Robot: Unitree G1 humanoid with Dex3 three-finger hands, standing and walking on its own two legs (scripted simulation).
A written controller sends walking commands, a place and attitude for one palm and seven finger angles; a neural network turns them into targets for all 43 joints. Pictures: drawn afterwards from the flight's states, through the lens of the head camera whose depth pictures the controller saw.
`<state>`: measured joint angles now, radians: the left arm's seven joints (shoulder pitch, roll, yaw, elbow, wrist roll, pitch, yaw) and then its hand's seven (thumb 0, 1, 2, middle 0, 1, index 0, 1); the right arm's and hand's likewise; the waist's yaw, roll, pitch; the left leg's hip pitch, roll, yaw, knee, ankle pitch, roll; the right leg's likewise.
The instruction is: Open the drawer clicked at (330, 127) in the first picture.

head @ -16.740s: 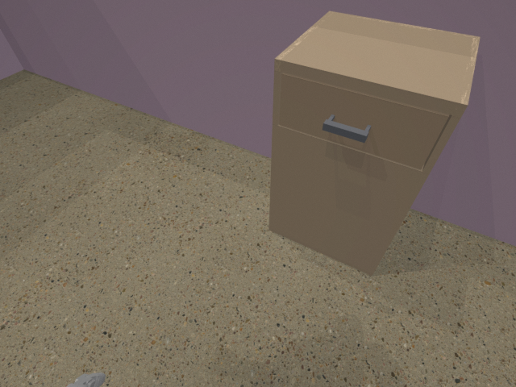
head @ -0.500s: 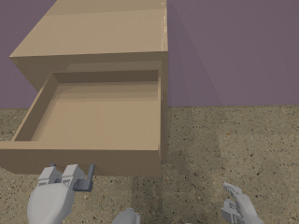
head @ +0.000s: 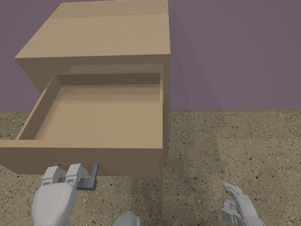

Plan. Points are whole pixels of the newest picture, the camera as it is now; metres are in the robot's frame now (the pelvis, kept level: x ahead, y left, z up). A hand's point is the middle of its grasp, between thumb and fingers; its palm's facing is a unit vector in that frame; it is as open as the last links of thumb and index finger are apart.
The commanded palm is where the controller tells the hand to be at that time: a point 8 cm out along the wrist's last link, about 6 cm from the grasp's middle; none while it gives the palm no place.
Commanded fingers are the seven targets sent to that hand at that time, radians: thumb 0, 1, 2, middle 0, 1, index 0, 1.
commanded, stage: lift the hand off the handle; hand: left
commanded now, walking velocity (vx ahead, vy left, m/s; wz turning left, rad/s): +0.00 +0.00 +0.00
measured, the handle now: (73, 175) +0.24 +0.22 +0.02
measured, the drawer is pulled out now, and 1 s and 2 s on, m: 0.30 0.30 0.30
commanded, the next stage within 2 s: draw the hand back to the body in 1.50 s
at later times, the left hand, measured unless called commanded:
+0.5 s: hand (60, 196) +0.18 +0.23 +0.04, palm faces +0.04 -0.11 -0.99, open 13.8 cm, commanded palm +0.16 +0.22 +0.10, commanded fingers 0.00 -0.50 0.30 -0.30 -1.20 -0.30 -1.20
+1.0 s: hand (51, 182) +0.19 +0.22 +0.10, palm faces +0.06 -0.14 -0.99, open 13.6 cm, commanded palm +0.17 +0.22 +0.17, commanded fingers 0.00 -0.50 0.30 -0.30 -1.20 -0.30 -1.20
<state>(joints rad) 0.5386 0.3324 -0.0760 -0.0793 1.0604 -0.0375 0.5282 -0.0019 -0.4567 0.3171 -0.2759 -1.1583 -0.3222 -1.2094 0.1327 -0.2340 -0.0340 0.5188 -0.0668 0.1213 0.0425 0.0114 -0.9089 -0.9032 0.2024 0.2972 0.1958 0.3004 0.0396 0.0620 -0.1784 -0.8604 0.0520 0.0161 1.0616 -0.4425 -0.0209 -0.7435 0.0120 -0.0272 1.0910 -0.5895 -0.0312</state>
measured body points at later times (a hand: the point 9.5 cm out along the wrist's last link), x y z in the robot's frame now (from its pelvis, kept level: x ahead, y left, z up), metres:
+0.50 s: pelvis +0.00 +0.00 +0.02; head +0.02 -0.03 +0.47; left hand +0.18 +0.23 +0.09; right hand +0.19 -0.22 -0.08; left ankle +0.04 +0.14 -0.66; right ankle -0.03 -0.10 -0.66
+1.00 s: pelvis +0.01 +0.01 +0.04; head +0.02 -0.03 +0.49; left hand +0.19 +0.23 +0.15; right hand +0.23 -0.19 -0.05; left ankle +0.04 +0.14 -0.66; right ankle -0.03 -0.10 -0.66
